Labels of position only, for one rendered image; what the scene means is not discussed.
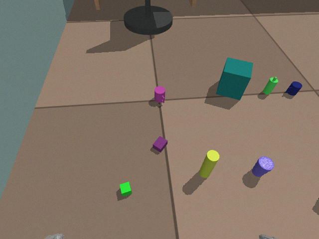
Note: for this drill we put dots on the office chair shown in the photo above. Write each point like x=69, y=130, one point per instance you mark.
x=148, y=20

